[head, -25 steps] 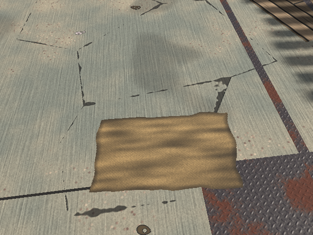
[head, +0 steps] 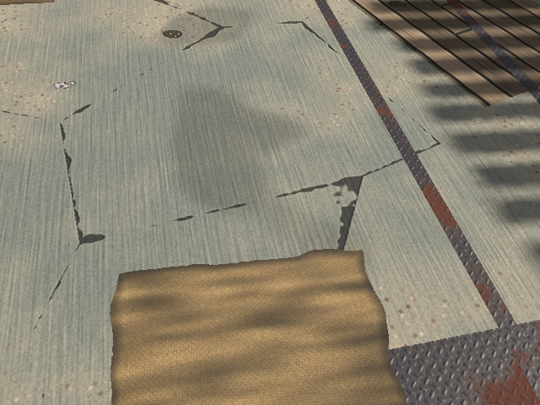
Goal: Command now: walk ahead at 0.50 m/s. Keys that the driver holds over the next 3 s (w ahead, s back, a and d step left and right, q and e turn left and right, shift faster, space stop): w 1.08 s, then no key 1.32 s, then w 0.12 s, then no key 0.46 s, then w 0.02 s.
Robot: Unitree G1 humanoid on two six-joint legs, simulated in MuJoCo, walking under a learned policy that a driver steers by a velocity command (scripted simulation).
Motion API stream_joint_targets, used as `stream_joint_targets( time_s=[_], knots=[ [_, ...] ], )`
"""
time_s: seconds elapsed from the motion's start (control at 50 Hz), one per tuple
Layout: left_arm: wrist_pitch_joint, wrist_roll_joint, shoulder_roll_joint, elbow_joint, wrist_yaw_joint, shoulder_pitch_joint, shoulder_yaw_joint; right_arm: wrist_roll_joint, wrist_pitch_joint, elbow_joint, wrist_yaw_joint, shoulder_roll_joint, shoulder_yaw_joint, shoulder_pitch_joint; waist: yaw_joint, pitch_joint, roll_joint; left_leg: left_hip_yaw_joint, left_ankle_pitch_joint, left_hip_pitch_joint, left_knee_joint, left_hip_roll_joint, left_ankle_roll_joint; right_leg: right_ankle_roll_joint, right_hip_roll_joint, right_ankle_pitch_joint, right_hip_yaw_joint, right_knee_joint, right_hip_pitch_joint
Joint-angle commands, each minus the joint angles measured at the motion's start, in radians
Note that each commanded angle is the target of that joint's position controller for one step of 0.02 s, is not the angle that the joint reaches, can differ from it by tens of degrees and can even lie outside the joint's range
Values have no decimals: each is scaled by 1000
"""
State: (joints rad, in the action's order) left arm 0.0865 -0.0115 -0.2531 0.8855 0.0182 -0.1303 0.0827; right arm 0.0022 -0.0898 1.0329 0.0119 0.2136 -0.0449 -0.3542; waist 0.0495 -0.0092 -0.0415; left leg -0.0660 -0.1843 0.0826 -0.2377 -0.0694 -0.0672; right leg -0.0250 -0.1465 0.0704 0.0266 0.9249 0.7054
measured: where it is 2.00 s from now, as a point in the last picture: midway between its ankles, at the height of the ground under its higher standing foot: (260, 291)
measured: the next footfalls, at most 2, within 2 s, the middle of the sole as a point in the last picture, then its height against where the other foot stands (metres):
right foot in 0.24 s outside the picture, level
left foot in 0.82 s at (228, 360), level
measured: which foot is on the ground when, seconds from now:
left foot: down 0.00-0.24, up 0.26-0.80, down 0.82-1.00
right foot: up 0.00-0.22, down 0.24-0.84, up 0.86-1.00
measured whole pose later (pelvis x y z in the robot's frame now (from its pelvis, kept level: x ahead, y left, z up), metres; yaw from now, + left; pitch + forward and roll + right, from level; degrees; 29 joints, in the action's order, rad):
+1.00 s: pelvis +0.56 +0.01 -0.01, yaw +0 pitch +1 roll +0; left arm 0.09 -0.02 -0.27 0.95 0.01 -0.23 0.07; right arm 0.00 -0.10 0.97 0.03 0.23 -0.06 -0.22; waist 0.02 0.02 -0.04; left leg -0.07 -0.15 0.26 -0.39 -0.04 -0.07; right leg -0.05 -0.09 0.30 0.02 1.15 0.52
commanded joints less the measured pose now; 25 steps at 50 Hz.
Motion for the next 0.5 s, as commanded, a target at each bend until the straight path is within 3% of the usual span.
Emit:
stream_joint_targets(
  time_s=[0.02, 0.1, 0.16, 0.2, 0.22, 0.24, 0.26, 0.28, 0.3, 0.32, 0.34, 0.36, 0.38, 0.42, 0.5],
  knots=[
    [6, 0, -14, -62, -13, 60, -7, -6, -13, -55, -14, 154, -24, 22, -21, 77, 89, 143, 260, 56, 129, 261, -139, 4, 12, -149, -10, -184, -9],
    [11, -10, -19, -104, -36, 192, -19, -18, -4, -24, -17, 168, -28, -62, 23, 112, 84, 133, 221, -52, 109, 289, -133, -5, 45, -159, -30, -326, -7],
    [18, -13, -35, -136, -55, 238, -21, -21, 10, -7, -22, 179, -36, -86, 19, 115, 94, 141, 283, -157, 47, 333, -119, -34, 60, -72, -29, -383, -8],
    [23, -13, -69, -128, -60, 176, -8, -21, 18, -10, -23, 196, -43, -61, -28, 66, 120, 127, 490, -181, -41, 335, -99, -62, 100, -4, -59, -409, -141],
    [24, -11, -100, -100, -57, 71, 10, -20, 24, -16, -23, 198, -43, -37, -89, 0, 129, 99, 657, -167, -165, 307, -81, -85, 137, -1, -90, -424, -297],
    [23, -8, -152, -43, -51, -113, 35, -14, 27, -27, -22, 174, -33, -23, -168, -111, 116, 60, 684, -69, -378, 251, -51, -120, 137, -28, -80, -412, -558],
    [20, 10, -233, -8, -41, -291, 56, 0, 24, -53, -22, 126, -16, -54, -197, -268, -27, 9, 356, 216, -737, 164, -6, -206, -86, 5, 209, -411, -907],
    [20, 12, -257, 6, -50, -322, 53, -8, -1, -44, -11, 8, 19, -154, -139, -395, -260, 99, -369, 521, -1010, -1, 30, -334, -267, 160, 673, -569, -1135],
    [23, 4, -162, -3, -50, -282, 27, -33, -23, -47, -5, 122, -8, -74, -158, -322, -160, 198, -373, 626, -1112, 60, 11, -285, -229, 219, 657, -609, -1084],
    [24, 0, -127, -21, -47, -187, 14, -49, -36, -75, -4, 162, -18, 17, -140, -180, -109, 166, -283, 666, -1107, 111, -3, -241, -198, 146, 494, -626, -937],
    [25, 6, -109, -37, -48, -105, 6, -44, -38, -82, -12, 156, -21, 64, -106, -111, -13, 144, -190, 622, -1057, 160, -2, -219, -162, 49, 383, -654, -782],
    [28, 14, -85, -41, -52, -64, 0, -30, -29, -82, -18, 146, -29, 79, -75, -59, 7, 140, -140, 573, -1000, 190, 1, -207, -127, -26, 303, -687, -663],
    [30, 22, -64, -36, -54, -52, -7, -26, -14, -77, -19, 126, -31, 53, -43, -52, -11, 147, -108, 514, -965, 213, 0, -201, -102, -38, 252, -719, -598],
    [35, 18, -69, -16, -53, -78, -6, -25, 9, -69, -22, 88, -30, 32, -24, -31, -20, 135, -84, 485, -903, 222, 10, -213, -84, -50, 196, -768, -540],
    [31, 17, -114, 14, -27, -148, 3, -9, 20, -117, -25, 103, -39, 176, -45, 37, -5, 129, 94, 619, -712, 232, 44, -214, -78, -56, 138, -823, -555]
  ],
)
